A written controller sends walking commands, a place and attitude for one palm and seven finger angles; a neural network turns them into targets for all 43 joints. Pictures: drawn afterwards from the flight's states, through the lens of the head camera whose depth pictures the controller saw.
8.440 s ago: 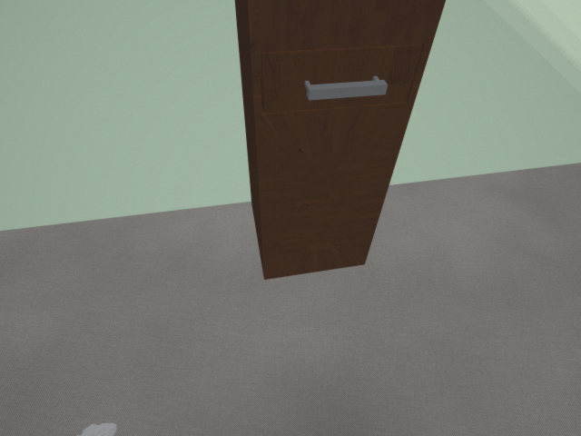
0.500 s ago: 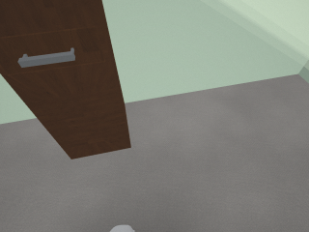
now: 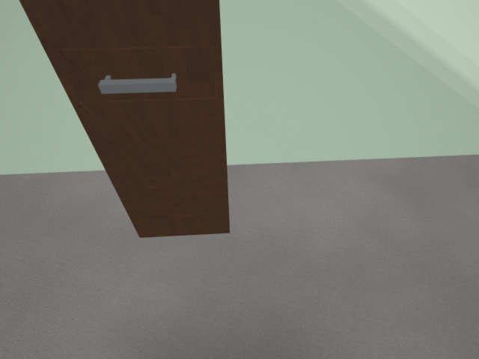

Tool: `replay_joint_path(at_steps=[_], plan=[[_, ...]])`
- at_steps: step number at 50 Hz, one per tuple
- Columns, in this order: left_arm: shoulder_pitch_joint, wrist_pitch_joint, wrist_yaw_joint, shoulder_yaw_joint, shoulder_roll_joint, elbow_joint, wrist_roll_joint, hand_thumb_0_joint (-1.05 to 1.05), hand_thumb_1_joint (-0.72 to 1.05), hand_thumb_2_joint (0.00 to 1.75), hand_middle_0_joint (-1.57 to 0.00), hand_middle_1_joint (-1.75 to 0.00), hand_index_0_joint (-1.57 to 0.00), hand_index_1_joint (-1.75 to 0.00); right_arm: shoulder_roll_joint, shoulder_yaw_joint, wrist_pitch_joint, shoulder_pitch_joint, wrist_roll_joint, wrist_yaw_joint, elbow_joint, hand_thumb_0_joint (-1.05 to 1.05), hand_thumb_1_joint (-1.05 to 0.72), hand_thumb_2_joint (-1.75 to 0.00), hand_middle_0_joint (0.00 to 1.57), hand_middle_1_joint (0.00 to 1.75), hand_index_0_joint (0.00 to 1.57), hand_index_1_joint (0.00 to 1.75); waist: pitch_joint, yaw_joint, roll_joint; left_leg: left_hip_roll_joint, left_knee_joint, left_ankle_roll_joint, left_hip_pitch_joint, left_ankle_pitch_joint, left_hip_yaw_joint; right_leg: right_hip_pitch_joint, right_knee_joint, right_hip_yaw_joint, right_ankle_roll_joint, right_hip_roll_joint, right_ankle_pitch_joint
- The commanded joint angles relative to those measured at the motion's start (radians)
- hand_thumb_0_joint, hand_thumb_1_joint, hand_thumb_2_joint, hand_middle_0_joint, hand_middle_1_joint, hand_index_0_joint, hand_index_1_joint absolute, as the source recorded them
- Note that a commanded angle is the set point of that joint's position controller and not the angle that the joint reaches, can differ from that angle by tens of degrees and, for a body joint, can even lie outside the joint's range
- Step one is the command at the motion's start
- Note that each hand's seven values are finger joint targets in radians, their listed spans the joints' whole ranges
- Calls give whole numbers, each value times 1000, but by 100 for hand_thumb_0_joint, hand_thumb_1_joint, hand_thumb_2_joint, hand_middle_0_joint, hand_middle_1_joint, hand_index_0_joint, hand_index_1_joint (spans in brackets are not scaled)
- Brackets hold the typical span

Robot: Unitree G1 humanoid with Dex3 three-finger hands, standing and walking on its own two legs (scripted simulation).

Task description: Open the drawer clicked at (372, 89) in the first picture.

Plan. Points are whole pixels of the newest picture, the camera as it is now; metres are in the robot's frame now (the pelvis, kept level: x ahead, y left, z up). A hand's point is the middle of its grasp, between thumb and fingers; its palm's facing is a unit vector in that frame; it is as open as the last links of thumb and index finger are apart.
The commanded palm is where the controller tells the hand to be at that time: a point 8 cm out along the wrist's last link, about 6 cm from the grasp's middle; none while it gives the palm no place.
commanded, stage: take the last steps up to it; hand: left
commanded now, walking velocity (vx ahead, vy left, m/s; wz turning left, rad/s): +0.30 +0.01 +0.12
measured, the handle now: (139, 81) +0.74 +0.31 +0.07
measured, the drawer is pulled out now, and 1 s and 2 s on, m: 0.00 0.00 0.00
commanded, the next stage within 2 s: come to a stop and stand still in 0.82 s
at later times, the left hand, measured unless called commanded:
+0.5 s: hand out of the picture -0.06 +0.14 -0.16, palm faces +0.24 -0.96 -0.14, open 7.4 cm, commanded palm none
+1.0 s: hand (130, 288) +0.28 +0.26 -0.16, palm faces +0.07 -0.98 -0.20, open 7.4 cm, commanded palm none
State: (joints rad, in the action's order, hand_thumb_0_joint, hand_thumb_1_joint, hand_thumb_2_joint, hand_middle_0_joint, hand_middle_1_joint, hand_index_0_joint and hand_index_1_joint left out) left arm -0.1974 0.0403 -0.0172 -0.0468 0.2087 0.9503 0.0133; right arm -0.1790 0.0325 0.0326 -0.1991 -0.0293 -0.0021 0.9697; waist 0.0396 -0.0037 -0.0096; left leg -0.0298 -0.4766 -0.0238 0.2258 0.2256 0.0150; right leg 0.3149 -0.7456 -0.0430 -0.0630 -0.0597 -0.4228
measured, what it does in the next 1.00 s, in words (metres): walks ahead: right foot, then left foot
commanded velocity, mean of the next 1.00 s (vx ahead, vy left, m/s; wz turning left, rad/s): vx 0.19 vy -0.02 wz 0.00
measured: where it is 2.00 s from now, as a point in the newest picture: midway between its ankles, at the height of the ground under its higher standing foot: outside the picture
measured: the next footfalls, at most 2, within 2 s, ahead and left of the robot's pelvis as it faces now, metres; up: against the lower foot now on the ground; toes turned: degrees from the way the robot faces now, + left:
right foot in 0.06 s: +0.04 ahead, -0.12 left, +0.00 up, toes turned -3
left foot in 0.54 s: +0.19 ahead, +0.16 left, +0.00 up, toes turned +13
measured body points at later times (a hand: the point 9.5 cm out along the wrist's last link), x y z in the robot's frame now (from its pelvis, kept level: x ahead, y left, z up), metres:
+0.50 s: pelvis +0.08 +0.02 +0.00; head +0.08 +0.03 +0.45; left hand -0.07 +0.20 -0.15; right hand +0.14 -0.21 -0.15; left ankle +0.14 +0.16 -0.71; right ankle +0.00 -0.12 -0.74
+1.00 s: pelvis +0.20 +0.07 +0.00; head +0.20 +0.07 +0.45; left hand +0.28 +0.31 -0.14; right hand +0.15 -0.13 -0.16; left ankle +0.15 +0.16 -0.74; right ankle +0.30 -0.06 -0.70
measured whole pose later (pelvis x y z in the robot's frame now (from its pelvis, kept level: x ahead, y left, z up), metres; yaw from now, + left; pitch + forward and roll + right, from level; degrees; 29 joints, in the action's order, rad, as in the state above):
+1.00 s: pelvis +0.20 +0.07 +0.00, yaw +2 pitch -2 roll +1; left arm -0.17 0.01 -0.01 -0.06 0.18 1.02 0.02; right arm -0.09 0.02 -0.04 -0.41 -0.03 -0.02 1.13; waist 0.02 -0.03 0.02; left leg -0.01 -0.33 -0.04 0.03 0.27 -0.19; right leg 0.49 -0.82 -0.05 -0.02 -0.11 -0.20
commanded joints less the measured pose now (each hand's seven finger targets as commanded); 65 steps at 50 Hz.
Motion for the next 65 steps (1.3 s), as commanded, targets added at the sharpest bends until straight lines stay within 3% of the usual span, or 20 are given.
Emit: replay_joint_path(at_steps=[1, 2, 3, 4, 8, 11, 22, 25, 26, 28, 29, 32, 36, 45, 50, 53, 55, 56, 59, 65], plan=[[-162, -45, 3, -15, 67, 7, 9, 0, 90, 90, -20, -30, -20, -30, -151, 45, -22, -6, 8, -12, -40, 0, -90, -90, 20, 30, 20, 30, -59, 50, -58, 167, 70, -78, 162, 206, 208, -284, 318, -18, 16, 11, 125], [-218, -57, 0, -27, 127, 20, 24, 0, 90, 90, -20, -30, -20, -30, -94, 35, -23, -17, 16, -9, -46, 0, -90, -90, 20, 30, 20, 30, -46, 74, 129, 54, -141, -21, 318, 318, 100, -376, 459, 171, 60, -140, -65], [-253, -59, -6, -45, 214, 16, 27, 0, 90, 90, -20, -30, -20, -30, -58, 27, -24, 20, 16, -2, -88, 0, -90, -90, 20, 30, 20, 30, 24, 102, 354, -26, -375, 23, 481, 373, -3, -348, 620, 493, 162, -365, -273], [-254, -58, -10, -39, 206, 7, 14, 0, 90, 90, -20, -30, -20, -30, -129, 45, -21, 69, 0, 6, -97, 0, -90, -90, 20, 30, 20, 30, 91, 103, 208, 30, -504, 17, 487, 321, 51, -208, 683, 523, 209, -411, -380], [-143, -93, -9, -13, 77, 18, 7, 0, 90, 90, -20, -30, -20, -30, -93, 56, -15, -54, -6, 28, -4, 0, -90, -90, 20, 30, 20, 30, 136, 0, 123, 87, -619, 26, 395, 49, 20, -87, 651, 238, 145, -250, -136], [-202, -107, -8, -4, 54, 48, 5, 0, 90, 90, -20, -30, -20, -30, -61, 52, -12, -85, -2, 28, 18, 0, -90, -90, 20, 30, 20, 30, 113, 1, 144, 90, -611, 51, 389, -50, -17, -124, 643, 104, 127, -197, 27], [-355, -117, -12, -6, 53, 169, 21, 0, 90, 90, -20, -30, -20, -30, -10, 26, -55, 81, 9, 36, -18, 0, -90, -90, 20, 30, 20, 30, 113, 61, 175, 112, -214, 31, 302, 37, -115, -229, 554, 60, 188, -241, 298], [-317, -105, -11, -12, 59, 173, 15, 0, 90, 90, -20, -30, -20, -30, -26, 28, -75, -55, 9, 25, 28, 0, -90, -90, 20, 30, 20, 30, 53, -5, 147, 64, -57, 11, 24, -7, -161, -138, 400, 6, 160, -200, 342], [-321, -101, -9, -8, 34, 175, 11, 0, 90, 90, -20, -30, -20, -30, -61, 36, -86, -171, 7, 14, 67, 0, -90, -90, 20, 30, 20, 30, -7, -52, 52, 65, 13, 4, -165, -28, -141, -72, 220, -31, 137, -148, 383], [-335, -93, -1, 13, -46, 133, 0, 0, 90, 90, -20, -30, -20, -30, -241, 74, -89, -387, 6, -12, 122, 0, -90, -90, 20, 30, 20, 30, -152, -99, -329, 448, 176, -121, -430, -45, 356, 257, -290, -100, 64, 24, -181], [-277, -86, -5, 4, -23, 113, 5, 0, 90, 90, -20, -30, -20, -30, -236, 71, -76, -368, 6, -18, 117, 0, -90, -90, 20, 30, 20, 30, -102, -101, -223, 487, 231, -154, -352, 55, 370, 293, -399, -25, 86, -6, -177], [-200, -76, 10, -6, -35, 134, 15, 0, 90, 90, -20, -30, -20, -30, -91, 31, -87, -165, 7, -24, 74, 0, -90, -90, 20, 30, 20, 30, 88, -35, -104, 384, 304, -120, -23, 82, 187, 255, -449, 15, 82, -80, 38], [-263, -50, 16, -9, -66, 145, 19, 0, 90, 90, -20, -30, -20, -30, -43, 20, -108, -145, 12, -27, 68, 0, -90, -90, 20, 30, 20, 30, 74, 21, -93, 312, 331, -100, 32, -56, 26, 206, -400, 9, 55, -72, 182], [-48, -33, 18, -16, -16, 52, 11, 0, 90, 90, -20, -30, -20, -30, -58, 19, -107, -233, 7, -35, 100, 0, -90, -90, 20, 30, 20, 30, 98, 1, -62, 334, 290, -141, -127, -375, -13, 306, -199, 12, 30, -71, 240], [6, -39, 1, 5, -40, 39, 3, 0, 90, 90, -20, -30, -20, -30, -56, 12, -84, -241, -1, -43, 131, 0, -90, -90, 20, 30, 20, 30, 70, -13, -88, 311, 140, -112, -123, -706, -67, 87, 84, -46, 47, -12, 202], [-102, -51, -10, -4, 21, 73, 5, 0, 90, 90, -20, -30, -20, -30, -42, 15, -68, -240, 16, -43, 145, 0, -90, -90, 20, 30, 20, 30, 2, 35, -24, 237, -10, -32, -64, -497, -91, -144, 317, -22, 49, -29, 520], [-143, -62, -23, -17, 115, 85, 2, 0, 90, 90, -20, -30, -20, -30, 14, 20, -51, -292, 33, -35, 139, 0, -90, -90, 20, 30, 20, 30, -83, 16, 106, 99, -133, 36, 98, 88, -133, -305, 236, 192, 184, -278, 1153], [-146, -60, -22, -19, 135, 82, 1, 0, 90, 90, -20, -30, -20, -30, 13, 28, -40, -304, 32, -36, 139, 0, -90, -90, 20, 30, 20, 30, -102, 12, 94, 62, -224, 40, 82, 290, -127, -284, 265, 172, 237, -335, 1250], [-87, -61, -40, -30, 114, 65, 6, 0, 90, 90, -20, -30, -20, -30, 3, 33, -12, -234, 30, -37, 123, 0, -90, -90, 20, 30, 20, 30, -159, 33, 178, 69, -519, 43, 115, 402, -27, -225, 329, 243, 312, -350, 1096], [26, -34, -43, -51, 123, 1, 23, 0, 90, 90, -20, -30, -20, -30, 3, 42, 17, -190, 18, -16, 75, 0, -90, -90, 20, 30, 20, 30, -148, 15, 153, 54, -495, 58, 112, 276, -20, -87, 413, 173, 243, -284, 589]])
